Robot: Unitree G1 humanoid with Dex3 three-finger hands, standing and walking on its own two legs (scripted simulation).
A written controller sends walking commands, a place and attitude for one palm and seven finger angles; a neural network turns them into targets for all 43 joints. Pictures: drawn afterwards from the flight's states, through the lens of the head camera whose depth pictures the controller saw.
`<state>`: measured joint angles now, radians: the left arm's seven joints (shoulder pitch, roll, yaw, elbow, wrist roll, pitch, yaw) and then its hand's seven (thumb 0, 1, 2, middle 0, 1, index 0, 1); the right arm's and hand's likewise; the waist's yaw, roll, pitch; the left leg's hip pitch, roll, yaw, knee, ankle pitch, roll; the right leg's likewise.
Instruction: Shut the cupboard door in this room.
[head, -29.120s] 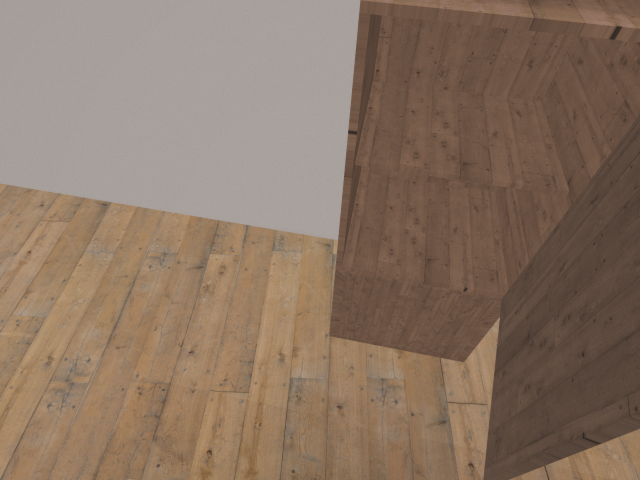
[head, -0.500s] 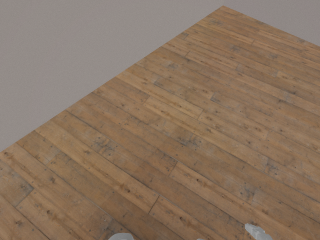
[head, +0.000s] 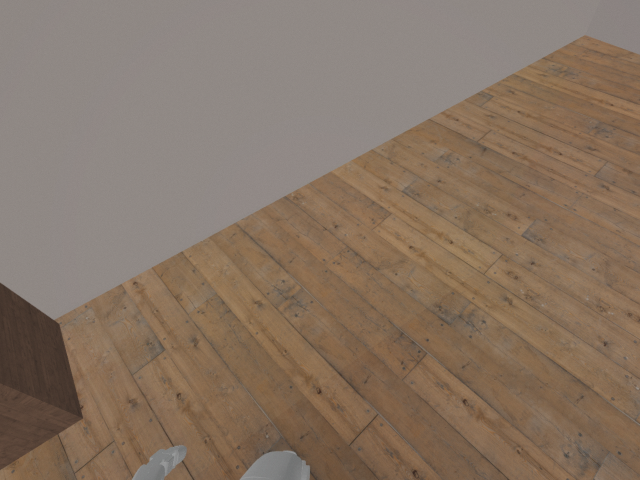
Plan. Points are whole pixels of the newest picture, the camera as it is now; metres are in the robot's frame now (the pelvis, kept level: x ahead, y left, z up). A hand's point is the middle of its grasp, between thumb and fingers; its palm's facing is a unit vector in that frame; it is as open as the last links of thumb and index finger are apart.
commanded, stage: turn to face it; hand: left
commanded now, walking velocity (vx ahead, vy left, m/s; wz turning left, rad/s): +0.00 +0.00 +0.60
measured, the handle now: out of the picture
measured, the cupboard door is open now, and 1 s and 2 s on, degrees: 49 49 49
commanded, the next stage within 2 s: none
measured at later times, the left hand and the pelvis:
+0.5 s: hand out of the picture -0.03 +0.27 -0.17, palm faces +0.35 -0.90 -0.26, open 7.4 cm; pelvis -0.01 +0.04 +0.00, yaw +17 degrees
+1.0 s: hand out of the picture -0.03 +0.21 -0.13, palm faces +0.56 -0.77 -0.29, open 7.4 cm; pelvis +0.00 -0.01 +0.01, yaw +36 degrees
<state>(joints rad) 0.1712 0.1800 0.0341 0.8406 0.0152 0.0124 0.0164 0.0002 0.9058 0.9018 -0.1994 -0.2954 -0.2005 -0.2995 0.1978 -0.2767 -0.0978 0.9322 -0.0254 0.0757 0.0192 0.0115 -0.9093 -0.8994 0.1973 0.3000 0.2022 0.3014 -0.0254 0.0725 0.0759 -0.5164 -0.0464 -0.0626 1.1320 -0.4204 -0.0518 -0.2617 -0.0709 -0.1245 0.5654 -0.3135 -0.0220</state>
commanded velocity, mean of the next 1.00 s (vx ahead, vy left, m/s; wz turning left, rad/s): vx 0.00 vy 0.00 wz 0.60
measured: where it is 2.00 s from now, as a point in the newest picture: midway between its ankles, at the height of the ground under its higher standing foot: outside the picture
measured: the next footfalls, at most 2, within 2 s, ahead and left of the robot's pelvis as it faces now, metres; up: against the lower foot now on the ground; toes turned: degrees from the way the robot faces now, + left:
left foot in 0.34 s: +0.01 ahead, +0.15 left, +0.00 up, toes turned +18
right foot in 0.80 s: +0.09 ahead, -0.08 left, +0.00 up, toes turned +26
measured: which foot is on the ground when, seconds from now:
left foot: up 0.00-0.32, down 0.34-0.80, up 0.82-1.00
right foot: down 0.00-0.34, up 0.36-0.78, down 0.80-1.00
